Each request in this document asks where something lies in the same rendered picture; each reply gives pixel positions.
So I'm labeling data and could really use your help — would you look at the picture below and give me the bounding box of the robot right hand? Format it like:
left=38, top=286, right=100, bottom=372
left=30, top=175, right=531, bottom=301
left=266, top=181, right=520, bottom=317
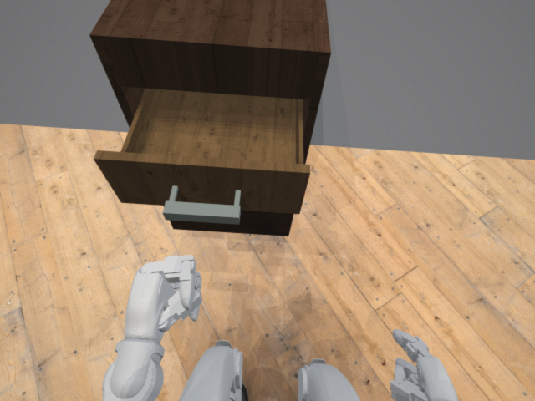
left=390, top=329, right=458, bottom=401

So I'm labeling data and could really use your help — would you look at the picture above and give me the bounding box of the drawer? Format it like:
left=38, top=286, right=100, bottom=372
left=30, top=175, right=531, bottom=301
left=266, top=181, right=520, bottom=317
left=94, top=89, right=310, bottom=214

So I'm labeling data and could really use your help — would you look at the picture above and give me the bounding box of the robot thigh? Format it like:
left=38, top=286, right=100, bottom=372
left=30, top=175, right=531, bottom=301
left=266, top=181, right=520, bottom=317
left=179, top=346, right=242, bottom=401
left=298, top=363, right=361, bottom=401

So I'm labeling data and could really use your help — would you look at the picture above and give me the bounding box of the robot left thigh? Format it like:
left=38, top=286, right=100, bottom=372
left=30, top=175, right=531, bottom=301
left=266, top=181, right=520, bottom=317
left=179, top=346, right=242, bottom=401

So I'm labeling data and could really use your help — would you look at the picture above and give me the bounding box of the robot right thigh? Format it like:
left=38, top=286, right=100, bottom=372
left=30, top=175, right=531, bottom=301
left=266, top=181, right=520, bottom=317
left=298, top=363, right=361, bottom=401

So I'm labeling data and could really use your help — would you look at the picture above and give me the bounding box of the robot left hand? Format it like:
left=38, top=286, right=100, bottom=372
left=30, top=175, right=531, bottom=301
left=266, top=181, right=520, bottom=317
left=125, top=255, right=202, bottom=343

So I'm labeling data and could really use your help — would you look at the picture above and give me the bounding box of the robot left forearm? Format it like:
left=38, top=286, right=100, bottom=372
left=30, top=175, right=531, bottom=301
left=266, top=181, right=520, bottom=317
left=102, top=338, right=165, bottom=401

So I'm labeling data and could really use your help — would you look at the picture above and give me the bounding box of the cabinet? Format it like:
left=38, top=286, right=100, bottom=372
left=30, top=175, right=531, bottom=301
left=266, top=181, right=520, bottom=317
left=89, top=0, right=331, bottom=236

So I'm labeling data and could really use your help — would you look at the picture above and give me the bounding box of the handle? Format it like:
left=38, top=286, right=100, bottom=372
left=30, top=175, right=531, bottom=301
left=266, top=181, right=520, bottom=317
left=163, top=185, right=241, bottom=225

